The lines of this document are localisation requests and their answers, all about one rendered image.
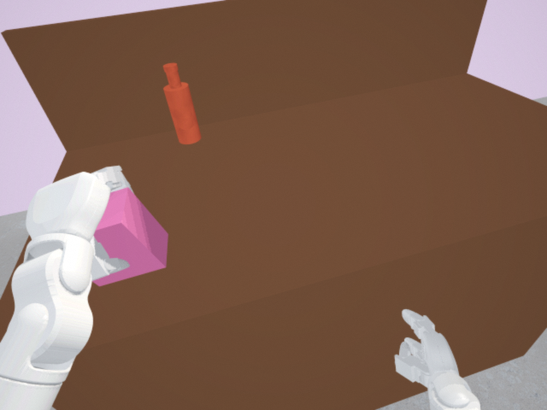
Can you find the left robot forearm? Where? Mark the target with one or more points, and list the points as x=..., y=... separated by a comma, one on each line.
x=52, y=321

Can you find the right robot forearm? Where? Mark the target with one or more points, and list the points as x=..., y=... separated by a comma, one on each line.
x=448, y=391

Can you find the sponge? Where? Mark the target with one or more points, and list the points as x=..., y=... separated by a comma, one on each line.
x=128, y=231

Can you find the robot right hand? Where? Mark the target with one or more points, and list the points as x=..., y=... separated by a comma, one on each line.
x=418, y=361

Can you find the table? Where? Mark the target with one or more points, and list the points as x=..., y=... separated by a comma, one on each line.
x=348, y=168

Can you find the robot left hand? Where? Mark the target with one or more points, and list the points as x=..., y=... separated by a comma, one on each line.
x=75, y=205

